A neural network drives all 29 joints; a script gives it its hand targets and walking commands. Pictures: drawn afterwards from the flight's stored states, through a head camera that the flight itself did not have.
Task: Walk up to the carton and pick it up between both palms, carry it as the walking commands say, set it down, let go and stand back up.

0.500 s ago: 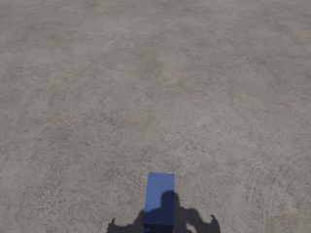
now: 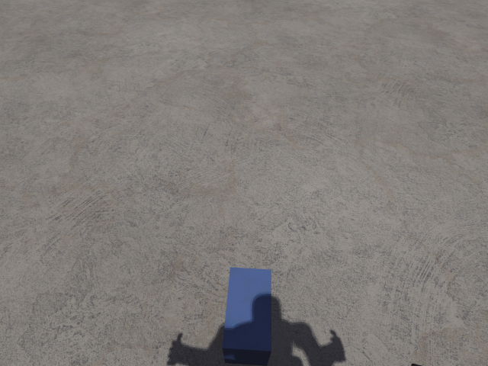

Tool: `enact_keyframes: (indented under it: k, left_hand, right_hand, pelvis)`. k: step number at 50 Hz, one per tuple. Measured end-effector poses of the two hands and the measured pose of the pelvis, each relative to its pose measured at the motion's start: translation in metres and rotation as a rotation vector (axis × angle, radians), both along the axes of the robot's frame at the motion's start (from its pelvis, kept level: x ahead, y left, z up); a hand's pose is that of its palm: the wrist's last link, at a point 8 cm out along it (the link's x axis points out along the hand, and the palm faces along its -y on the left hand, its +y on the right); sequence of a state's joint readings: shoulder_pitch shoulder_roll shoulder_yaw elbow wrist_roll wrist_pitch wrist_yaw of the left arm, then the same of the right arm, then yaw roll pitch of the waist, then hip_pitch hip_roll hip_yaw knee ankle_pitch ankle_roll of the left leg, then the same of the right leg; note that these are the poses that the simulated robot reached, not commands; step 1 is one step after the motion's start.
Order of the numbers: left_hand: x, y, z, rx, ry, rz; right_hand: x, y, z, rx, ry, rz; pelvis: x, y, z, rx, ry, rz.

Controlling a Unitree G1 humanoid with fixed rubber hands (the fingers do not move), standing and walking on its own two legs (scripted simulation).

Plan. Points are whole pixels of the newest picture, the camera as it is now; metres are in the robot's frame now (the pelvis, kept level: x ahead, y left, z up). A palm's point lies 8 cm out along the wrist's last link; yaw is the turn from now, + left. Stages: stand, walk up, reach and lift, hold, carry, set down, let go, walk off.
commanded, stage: reach and lift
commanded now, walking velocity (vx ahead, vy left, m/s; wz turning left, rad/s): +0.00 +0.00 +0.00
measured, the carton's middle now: (248, 316) +0.43 -0.01 -0.67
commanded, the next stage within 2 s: none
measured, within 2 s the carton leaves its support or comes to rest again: neither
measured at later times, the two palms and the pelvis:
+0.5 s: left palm (113, 354) +0.20 +0.25 -0.14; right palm (379, 338) +0.23 -0.25 -0.16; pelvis -0.04 -0.02 -0.05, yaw -4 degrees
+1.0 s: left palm (162, 292) +0.33 +0.19 -0.19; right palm (339, 294) +0.33 -0.21 -0.20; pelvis -0.12 +0.00 -0.11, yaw -4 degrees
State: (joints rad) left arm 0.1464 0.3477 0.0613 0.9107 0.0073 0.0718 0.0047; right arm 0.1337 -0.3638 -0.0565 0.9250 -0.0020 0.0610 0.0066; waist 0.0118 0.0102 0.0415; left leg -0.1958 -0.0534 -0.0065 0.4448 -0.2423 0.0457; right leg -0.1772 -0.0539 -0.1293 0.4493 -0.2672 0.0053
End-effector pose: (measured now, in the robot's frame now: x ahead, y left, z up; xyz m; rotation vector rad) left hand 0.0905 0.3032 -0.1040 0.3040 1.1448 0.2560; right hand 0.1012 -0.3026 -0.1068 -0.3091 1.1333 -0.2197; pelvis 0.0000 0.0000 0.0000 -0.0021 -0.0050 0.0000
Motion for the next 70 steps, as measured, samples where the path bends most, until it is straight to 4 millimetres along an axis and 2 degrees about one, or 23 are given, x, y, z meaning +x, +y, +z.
enact_keyframes:
  k: [4,7,9,12,15,19,23,26,30,36,41,46,51,58,64,70]
  left_hand:
    - [0.046,-0.025,-0.003,-0.059,-0.045,-0.067]
    - [0.075,-0.041,-0.002,-0.063,-0.082,-0.093]
    - [0.087,-0.046,-0.003,-0.055,-0.108,-0.093]
    - [0.093,-0.046,-0.006,-0.041,-0.126,-0.078]
    - [0.090,-0.042,-0.013,-0.037,-0.114,-0.047]
    - [0.090,-0.041,-0.025,-0.045,-0.109,-0.022]
    - [0.098,-0.049,-0.033,-0.067,-0.136,-0.037]
    - [0.111,-0.059,-0.038,-0.096,-0.176,-0.054]
    - [0.135,-0.073,-0.042,-0.134,-0.249,-0.069]
    - [0.172,-0.089,-0.054,-0.165,-0.303,-0.097]
    - [0.190,-0.096,-0.074,-0.172,-0.273,-0.101]
    - [0.213,-0.100,-0.090,-0.176,-0.286,-0.089]
    - [0.252,-0.113,-0.090,-0.198,-0.374,-0.084]
    - [0.302,-0.141,-0.090,-0.263,-0.454,-0.079]
    - [0.320,-0.153,-0.117,-0.292,-0.466,-0.057]
    - [0.327,-0.143,-0.141,-0.258,-0.501,-0.048]
  right_hand:
    - [0.031,0.009,0.007,0.024,-0.055,0.025]
    - [0.039,0.016,0.010,0.034,-0.064,0.033]
    - [0.039,0.018,0.008,0.037,-0.059,0.037]
    - [0.038,0.016,-0.002,0.041,-0.050,0.036]
    - [0.048,0.016,-0.016,0.061,-0.072,0.019]
    - [0.083,0.026,-0.036,0.107,-0.140,0.016]
    - [0.116,0.043,-0.048,0.133,-0.204,0.026]
    - [0.128,0.051,-0.050,0.131,-0.225,0.024]
    - [0.133,0.055,-0.050,0.117,-0.237,0.022]
    - [0.146,0.057,-0.053,0.123,-0.277,0.000]
    - [0.169,0.065,-0.070,0.160,-0.287,-0.026]
    - [0.201,0.081,-0.088,0.190,-0.323,-0.033]
    - [0.234,0.096,-0.093,0.202,-0.381,-0.038]
    - [0.269,0.105,-0.092,0.206,-0.429,-0.051]
    - [0.295,0.115,-0.109,0.232,-0.473,-0.049]
    - [0.307,0.126,-0.140,0.256,-0.502,-0.047]
  pelvis:
    - [-0.013,-0.004,-0.008,0.003,0.003,-0.056]
    - [-0.016,-0.008,-0.010,0.006,0.018,-0.074]
    - [-0.016,-0.010,-0.012,0.007,0.040,-0.081]
    - [-0.015,-0.012,-0.018,0.008,0.068,-0.092]
    - [-0.017,-0.012,-0.026,0.013,0.092,-0.094]
    - [-0.025,-0.013,-0.039,0.024,0.131,-0.093]
    - [-0.034,-0.016,-0.050,0.030,0.182,-0.077]
    - [-0.040,-0.019,-0.055,0.029,0.225,-0.061]
    - [-0.052,-0.022,-0.063,0.024,0.268,-0.050]
    - [-0.082,-0.021,-0.078,0.010,0.289,-0.063]
    - [-0.107,-0.014,-0.090,0.010,0.317,-0.073]
    - [-0.121,-0.007,-0.104,0.016,0.368,-0.074]
    - [-0.120,-0.003,-0.114,0.013,0.434,-0.070]
    - [-0.101,-0.003,-0.120,0.009,0.545,-0.068]
    - [-0.082,-0.002,-0.123,0.010,0.657,-0.072]
    - [-0.072,-0.002,-0.122,-0.006,0.746,-0.041]
